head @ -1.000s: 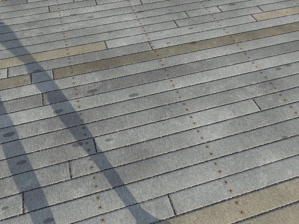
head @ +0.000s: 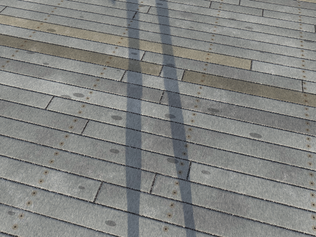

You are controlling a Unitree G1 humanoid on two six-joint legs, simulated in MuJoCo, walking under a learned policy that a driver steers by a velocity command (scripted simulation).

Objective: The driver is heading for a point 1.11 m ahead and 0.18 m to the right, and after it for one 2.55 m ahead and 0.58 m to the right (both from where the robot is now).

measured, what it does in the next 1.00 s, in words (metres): walks ahead: right foot, then right foot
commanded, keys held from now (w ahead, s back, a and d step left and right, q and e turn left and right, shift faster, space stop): no key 0.30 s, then w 0.70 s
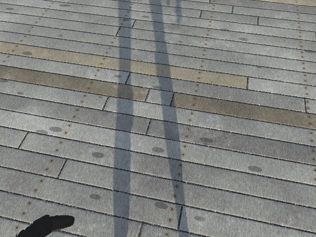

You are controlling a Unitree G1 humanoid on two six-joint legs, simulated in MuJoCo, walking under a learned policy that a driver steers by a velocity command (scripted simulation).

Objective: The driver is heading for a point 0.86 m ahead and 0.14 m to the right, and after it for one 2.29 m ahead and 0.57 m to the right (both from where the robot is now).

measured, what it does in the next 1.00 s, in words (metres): walks ahead: left foot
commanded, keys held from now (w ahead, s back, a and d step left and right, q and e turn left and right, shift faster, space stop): w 0.56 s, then w+e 0.44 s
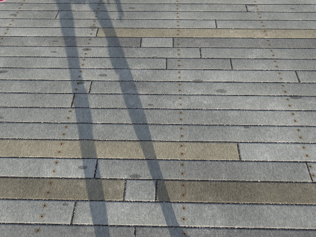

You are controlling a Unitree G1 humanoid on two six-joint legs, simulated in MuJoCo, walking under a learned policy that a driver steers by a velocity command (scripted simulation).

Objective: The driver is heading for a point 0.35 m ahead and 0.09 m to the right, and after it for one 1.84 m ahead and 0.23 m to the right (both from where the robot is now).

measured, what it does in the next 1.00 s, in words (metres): walks ahead, turning right: right foot, then left foot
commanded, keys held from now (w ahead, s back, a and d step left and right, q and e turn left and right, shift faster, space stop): w+e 0.38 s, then w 0.62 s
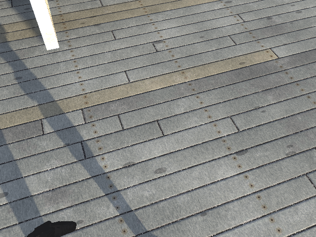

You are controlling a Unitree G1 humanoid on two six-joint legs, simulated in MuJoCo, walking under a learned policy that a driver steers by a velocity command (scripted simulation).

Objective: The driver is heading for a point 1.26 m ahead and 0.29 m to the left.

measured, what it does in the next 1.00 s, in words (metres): walks ahead, turning left: right foot, then left foot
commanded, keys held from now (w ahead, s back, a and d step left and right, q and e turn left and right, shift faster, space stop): w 0.18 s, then w+q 0.76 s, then w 0.06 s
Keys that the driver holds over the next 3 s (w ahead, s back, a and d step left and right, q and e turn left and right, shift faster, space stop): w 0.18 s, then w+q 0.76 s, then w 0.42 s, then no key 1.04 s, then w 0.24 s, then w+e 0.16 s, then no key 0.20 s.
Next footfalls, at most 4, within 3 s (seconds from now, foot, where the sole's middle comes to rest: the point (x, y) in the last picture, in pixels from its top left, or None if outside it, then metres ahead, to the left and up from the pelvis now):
0.10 right None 0.23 -0.14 -0.78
0.66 left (121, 230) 0.51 0.12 -0.78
1.12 right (142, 161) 0.83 0.01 -0.78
1.60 left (75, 146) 0.94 0.33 -0.78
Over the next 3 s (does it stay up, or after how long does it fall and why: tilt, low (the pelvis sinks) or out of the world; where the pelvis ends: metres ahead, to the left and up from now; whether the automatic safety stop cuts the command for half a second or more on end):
stays up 1.09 0.29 -0.01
